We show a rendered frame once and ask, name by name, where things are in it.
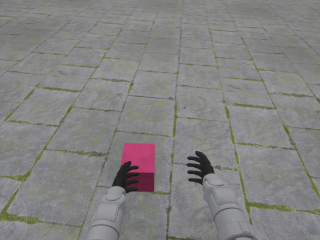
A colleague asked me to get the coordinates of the right robot hand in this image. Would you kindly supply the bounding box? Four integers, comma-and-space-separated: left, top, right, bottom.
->
186, 151, 215, 185

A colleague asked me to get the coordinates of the robot left forearm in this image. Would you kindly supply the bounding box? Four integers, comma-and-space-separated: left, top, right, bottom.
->
85, 186, 126, 240

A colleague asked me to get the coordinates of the left robot hand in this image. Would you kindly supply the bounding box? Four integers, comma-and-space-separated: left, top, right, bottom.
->
112, 161, 139, 194

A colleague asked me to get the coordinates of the carton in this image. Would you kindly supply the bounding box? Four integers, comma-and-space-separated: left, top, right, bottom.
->
120, 143, 155, 192

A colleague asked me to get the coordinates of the robot right forearm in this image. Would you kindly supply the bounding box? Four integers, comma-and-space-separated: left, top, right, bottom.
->
202, 173, 261, 240

